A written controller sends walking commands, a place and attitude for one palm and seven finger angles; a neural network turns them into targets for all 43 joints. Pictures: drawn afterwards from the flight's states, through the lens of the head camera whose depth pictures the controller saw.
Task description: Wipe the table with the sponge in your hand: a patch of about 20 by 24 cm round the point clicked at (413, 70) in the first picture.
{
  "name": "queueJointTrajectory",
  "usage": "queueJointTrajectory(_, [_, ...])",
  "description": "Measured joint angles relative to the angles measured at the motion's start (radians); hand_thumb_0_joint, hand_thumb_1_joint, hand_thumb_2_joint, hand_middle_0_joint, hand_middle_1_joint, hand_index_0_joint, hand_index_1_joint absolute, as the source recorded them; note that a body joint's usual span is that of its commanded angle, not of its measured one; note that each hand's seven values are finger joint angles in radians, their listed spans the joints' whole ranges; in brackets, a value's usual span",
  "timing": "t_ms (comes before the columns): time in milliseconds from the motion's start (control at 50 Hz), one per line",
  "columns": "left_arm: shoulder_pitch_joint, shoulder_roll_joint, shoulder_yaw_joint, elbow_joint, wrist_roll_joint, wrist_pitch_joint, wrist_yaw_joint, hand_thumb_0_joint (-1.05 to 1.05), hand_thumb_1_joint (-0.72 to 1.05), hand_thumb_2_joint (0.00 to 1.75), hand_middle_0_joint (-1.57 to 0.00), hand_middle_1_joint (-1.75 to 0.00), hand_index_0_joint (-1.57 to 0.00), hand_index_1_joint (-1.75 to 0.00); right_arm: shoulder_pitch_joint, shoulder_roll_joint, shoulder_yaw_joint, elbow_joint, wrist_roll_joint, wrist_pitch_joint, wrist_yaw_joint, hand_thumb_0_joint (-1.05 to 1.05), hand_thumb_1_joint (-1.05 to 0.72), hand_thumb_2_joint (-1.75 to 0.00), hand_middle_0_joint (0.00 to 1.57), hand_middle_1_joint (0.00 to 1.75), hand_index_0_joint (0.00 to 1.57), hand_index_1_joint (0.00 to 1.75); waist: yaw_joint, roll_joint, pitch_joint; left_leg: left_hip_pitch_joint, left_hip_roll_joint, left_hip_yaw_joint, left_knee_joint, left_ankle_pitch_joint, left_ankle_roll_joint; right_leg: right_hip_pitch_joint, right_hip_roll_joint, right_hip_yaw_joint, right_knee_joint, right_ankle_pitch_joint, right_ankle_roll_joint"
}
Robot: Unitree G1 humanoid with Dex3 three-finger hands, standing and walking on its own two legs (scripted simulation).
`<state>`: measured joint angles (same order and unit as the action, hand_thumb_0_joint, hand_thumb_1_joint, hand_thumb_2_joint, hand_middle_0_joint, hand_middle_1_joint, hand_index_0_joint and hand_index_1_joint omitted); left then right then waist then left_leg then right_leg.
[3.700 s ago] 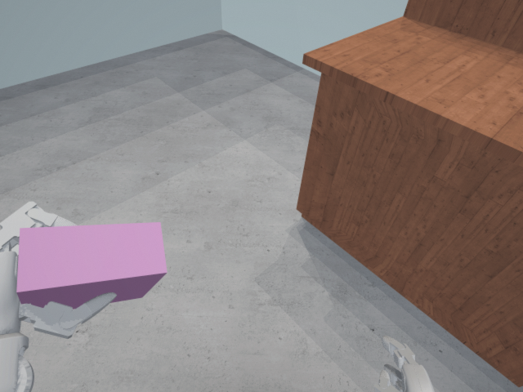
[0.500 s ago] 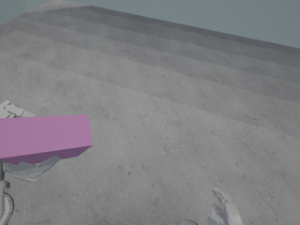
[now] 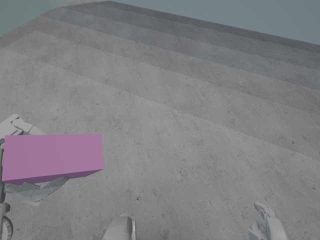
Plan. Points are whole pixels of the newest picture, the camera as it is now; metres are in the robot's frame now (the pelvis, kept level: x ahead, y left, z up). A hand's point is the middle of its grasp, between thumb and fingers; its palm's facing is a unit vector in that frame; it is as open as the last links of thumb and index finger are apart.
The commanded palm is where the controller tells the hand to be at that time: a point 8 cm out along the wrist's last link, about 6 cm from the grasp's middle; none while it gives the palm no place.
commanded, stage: walk around to get in front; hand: left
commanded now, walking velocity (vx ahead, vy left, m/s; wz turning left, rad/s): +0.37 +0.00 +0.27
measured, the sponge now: (68, 159) +0.23 +0.18 +0.15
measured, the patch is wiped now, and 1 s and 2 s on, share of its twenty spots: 0.00 0.00 0.00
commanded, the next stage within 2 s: turn to face it in 0.94 s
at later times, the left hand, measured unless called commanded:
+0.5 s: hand (42, 103) +0.32 +0.24 +0.20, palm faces +0.46 -0.74 -0.49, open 10.0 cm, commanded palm +0.28 +0.29 +0.18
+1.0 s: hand (54, 74) +0.43 +0.27 +0.18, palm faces +0.57 -0.67 -0.47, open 10.0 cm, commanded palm +0.37 +0.30 +0.18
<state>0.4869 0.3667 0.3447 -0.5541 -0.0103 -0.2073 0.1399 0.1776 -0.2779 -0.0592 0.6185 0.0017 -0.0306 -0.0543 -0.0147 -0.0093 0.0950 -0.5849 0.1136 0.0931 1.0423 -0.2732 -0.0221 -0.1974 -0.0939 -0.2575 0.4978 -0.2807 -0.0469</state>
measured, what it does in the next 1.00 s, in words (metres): walks ahead: left foot, then right foot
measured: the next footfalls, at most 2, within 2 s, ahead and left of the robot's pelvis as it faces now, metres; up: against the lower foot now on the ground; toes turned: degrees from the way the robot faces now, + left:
left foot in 0.18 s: +0.17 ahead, +0.14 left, +0.00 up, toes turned +12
right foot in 0.56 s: +0.26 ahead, -0.13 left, +0.00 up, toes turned -6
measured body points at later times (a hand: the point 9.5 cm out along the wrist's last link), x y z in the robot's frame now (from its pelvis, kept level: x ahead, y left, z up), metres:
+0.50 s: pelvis +0.14 +0.00 +0.00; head +0.17 -0.01 +0.45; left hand +0.29 +0.28 +0.23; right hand +0.31 -0.16 -0.11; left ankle +0.13 +0.14 -0.74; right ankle +0.20 -0.13 -0.71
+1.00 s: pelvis +0.28 -0.01 -0.01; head +0.32 +0.01 +0.43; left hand +0.40 +0.30 +0.21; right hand +0.48 -0.24 -0.09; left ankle +0.33 +0.12 -0.74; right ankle +0.22 -0.13 -0.74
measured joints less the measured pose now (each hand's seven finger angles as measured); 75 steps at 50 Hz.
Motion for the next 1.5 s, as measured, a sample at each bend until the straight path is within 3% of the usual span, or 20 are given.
queueJointTrajectory(160, [0.037,0.038,0.072,-0.077,-0.019,-0.022,0.047,-0.01,-0.49,0.98,-0.76,-1.32,-0.76,-1.33,0.064,0.016,-0.008,-0.061,0.001,0.003,-0.011,0.01,-0.90,-0.90,0.19,0.29,0.20,0.30,0.017,-0.029,-0.040,0.201,-0.032,0.094,-0.459,0.043,0.022,0.049,-0.026,-0.004,0.071,-0.116,0.049])
queueJointTrajectory(200, [0.009,0.030,0.074,-0.051,-0.019,-0.022,0.053,0.00,-0.49,0.98,-0.76,-1.33,-0.76,-1.33,0.056,0.035,-0.005,-0.062,0.000,0.002,-0.018,0.01,-0.90,-0.90,0.19,0.29,0.20,0.30,0.019,-0.037,-0.043,0.230,-0.052,0.099,-0.461,0.083,0.050,0.003,-0.050,0.036,0.238,-0.183,0.060])
queueJointTrajectory(260, [-0.074,0.020,0.054,0.053,-0.009,-0.009,0.045,-0.01,-0.49,0.98,-0.76,-1.33,-0.76,-1.33,0.018,0.094,0.024,-0.034,-0.002,-0.001,-0.014,0.01,-0.90,-0.90,0.19,0.29,0.20,0.30,0.007,-0.037,-0.028,0.233,-0.058,0.080,-0.397,0.017,0.061,-0.133,-0.008,0.150,0.578,-0.255,0.065])
queueJointTrajectory(320, [-0.099,0.015,0.038,0.073,-0.003,0.026,0.029,-0.01,-0.49,0.98,-0.76,-1.33,-0.76,-1.33,0.000,0.151,0.065,-0.020,0.004,-0.013,0.006,0.01,-0.90,-0.90,0.19,0.29,0.20,0.30,0.002,-0.028,-0.021,0.258,-0.052,0.057,-0.434,0.020,0.052,-0.258,0.001,0.174,0.697,-0.210,0.077])
queueJointTrajectory(420, [-0.018,0.006,0.020,-0.061,-0.006,-0.002,0.015,-0.01,-0.49,0.98,-0.76,-1.33,-0.76,-1.33,0.017,0.195,0.101,-0.020,0.000,-0.065,0.029,0.01,-0.90,-0.90,0.20,0.30,0.20,0.30,0.023,0.005,-0.012,0.310,-0.034,0.032,-0.522,0.041,0.028,-0.327,-0.033,0.153,0.496,-0.080,0.091])
queueJointTrajectory(540, [0.020,0.036,0.061,-0.007,-0.012,-0.035,0.010,-0.01,-0.49,0.98,-0.76,-1.33,-0.76,-1.33,0.045,0.173,0.096,0.000,0.000,-0.059,0.013,0.01,-0.89,-0.89,0.20,0.30,0.21,0.30,0.056,0.069,-0.047,0.340,-0.005,-0.004,-0.507,-0.010,-0.010,-0.180,-0.002,0.088,0.147,-0.043,0.103])
queueJointTrajectory(620, [-0.066,-0.010,0.029,0.123,0.000,0.012,0.009,-0.01,-0.49,0.98,-0.76,-1.33,-0.76,-1.33,0.022,0.104,0.069,0.038,0.007,-0.026,-0.001,0.01,-0.90,-0.89,0.20,0.30,0.21,0.30,0.050,0.097,-0.049,0.205,-0.024,-0.060,-0.100,-0.182,0.022,-0.135,0.001,0.053,0.152,-0.005,0.025])
queueJointTrajectory(660, [-0.094,-0.055,-0.004,0.168,-0.002,0.033,0.006,-0.01,-0.49,0.98,-0.76,-1.33,-0.76,-1.33,0.007,0.062,0.053,0.065,0.008,-0.013,-0.001,0.01,-0.90,-0.89,0.20,0.30,0.20,0.30,0.047,0.089,-0.040,0.128,-0.052,-0.065,0.111,-0.162,0.017,-0.100,-0.011,0.043,0.147,-0.034,0.014])
queueJointTrajectory(720, [-0.062,-0.083,-0.030,0.154,0.001,0.037,0.002,-0.01,-0.49,0.98,-0.76,-1.33,-0.76,-1.33,-0.005,0.019,0.034,0.060,0.007,0.000,-0.004,0.01,-0.90,-0.90,0.20,0.30,0.20,0.30,0.027,0.061,-0.027,0.037,-0.052,-0.048,0.240,-0.098,0.002,-0.046,-0.016,0.031,0.085,-0.028,0.018])
queueJointTrajectory(840, [0.006,-0.001,-0.006,0.001,0.000,0.003,0.006,-0.01,-0.49,0.98,-0.76,-1.33,-0.76,-1.34,0.010,-0.009,-0.008,-0.012,0.002,0.003,-0.006,0.01,-0.90,-0.90,0.19,0.29,0.20,0.30,-0.007,-0.004,0.013,0.003,-0.010,0.007,-0.027,-0.009,-0.001,0.040,-0.023,-0.013,-0.019,-0.023,0.022])
queueJointTrajectory(960, [0.044,0.051,0.079,-0.095,-0.018,-0.018,0.038,-0.01,-0.49,0.98,-0.76,-1.33,-0.76,-1.34,0.049,0.009,-0.022,-0.065,0.003,0.007,-0.005,0.01,-0.90,-0.90,0.19,0.29,0.20,0.30,0.006,-0.037,0.010,0.109,-0.024,0.092,-0.352,-0.010,0.011,0.069,-0.051,-0.035,0.023,-0.101,0.056])
queueJointTrajectory(1020, [0.045,0.044,0.094,-0.100,-0.022,-0.017,0.053,-0.01,-0.49,0.98,-0.76,-1.33,-0.76,-1.34,0.054,0.021,-0.016,-0.084,0.002,0.005,-0.009,0.01,-0.90,-0.90,0.19,0.29,0.20,0.30,0.010,-0.035,-0.006,0.205,-0.064,0.119,-0.478,0.110,0.046,0.008,-0.097,-0.016,0.248,-0.192,0.078])
queueJointTrajectory(1040, [0.019,0.042,0.090,-0.081,-0.021,-0.016,0.054,-0.01,-0.49,0.98,-0.76,-1.33,-0.76,-1.34,0.036,0.039,-0.017,-0.077,0.002,0.002,-0.012,0.01,-0.90,-0.90,0.19,0.29,0.20,0.30,0.004,-0.037,0.005,0.195,-0.069,0.113,-0.427,0.101,0.065,-0.042,-0.097,0.036,0.391,-0.237,0.084])
queueJointTrajectory(1080, [-0.043,0.044,0.074,-0.027,-0.010,-0.008,0.045,-0.01,-0.49,0.98,-0.76,-1.33,-0.76,-1.34,0.002,0.083,0.002,-0.054,0.003,-0.001,-0.004,0.01,-0.90,-0.90,0.19,0.29,0.20,0.30,-0.006,-0.035,0.025,0.197,-0.074,0.087,-0.371,0.032,0.082,-0.145,-0.050,0.138,0.645,-0.281,0.084])
queueJointTrajectory(1140, [-0.084,0.053,0.062,0.003,-0.007,0.017,0.025,-0.01,-0.49,0.98,-0.76,-1.33,-0.76,-1.34,-0.025,0.144,0.051,-0.033,0.011,-0.003,0.017,0.01,-0.90,-0.90,0.19,0.29,0.20,0.30,-0.005,-0.034,0.025,0.223,-0.070,0.053,-0.400,0.017,0.068,-0.274,-0.013,0.184,0.768,-0.236,0.088])
queueJointTrajectory(1240, [-0.004,0.046,0.067,-0.104,-0.016,-0.002,0.011,-0.01,-0.49,0.98,-0.76,-1.33,-0.76,-1.34,-0.026,0.200,0.106,-0.038,0.005,-0.042,0.040,0.01,-0.90,-0.90,0.20,0.30,0.20,0.30,0.039,-0.020,0.015,0.285,-0.042,0.047,-0.492,0.042,0.042,-0.345,-0.004,0.173,0.540,-0.077,0.093])
queueJointTrajectory(1340, [0.006,0.020,0.057,-0.056,-0.014,-0.024,0.002,-0.01,-0.49,0.98,-0.76,-1.33,-0.76,-1.34,-0.013,0.185,0.117,-0.037,-0.001,-0.068,0.036,0.01,-0.90,-0.89,0.20,0.30,0.21,0.30,0.090,0.039,-0.021,0.342,-0.002,0.062,-0.532,0.035,0.007,-0.270,0.033,0.134,0.299,-0.029,0.102])
queueJointTrajectory(1420, [-0.063,0.006,0.056,0.088,-0.011,0.011,0.001,-0.01,-0.49,0.98,-0.76,-1.33,-0.76,-1.34,-0.019,0.153,0.106,-0.044,0.001,-0.068,0.028,0.01,-0.89,-0.89,0.20,0.30,0.21,0.30,0.107,0.066,-0.038,0.341,0.034,0.087,-0.446,-0.027,-0.033,-0.158,0.063,0.111,0.128,0.022,0.104])
queueJointTrajectory(1460, [-0.116,-0.020,0.035,0.143,0.000,0.034,0.000,-0.01,-0.49,0.98,-0.75,-1.33,-0.76,-1.34,-0.040,0.121,0.094,-0.043,0.005,-0.063,0.025,0.01,-0.89,-0.89,0.20,0.30,0.21,0.30,0.102,0.091,-0.027,0.292,0.059,0.062,-0.303,-0.126,-0.037,-0.156,0.093,0.106,0.135,0.053,0.024])
queueJointTrajectory(1500, [-0.163,-0.055,0.000,0.170,0.001,0.058,-0.001,-0.01,-0.49,0.98,-0.75,-1.33,-0.76,-1.34,-0.072,0.089,0.079,-0.025,0.003,-0.051,0.021,0.01,-0.90,-0.89,0.20,0.30,0.21,0.30,0.085,0.085,-0.002,0.212,0.018,-0.007,-0.096,-0.235,-0.042,-0.173,0.101,0.113,0.169,0.024,-0.040])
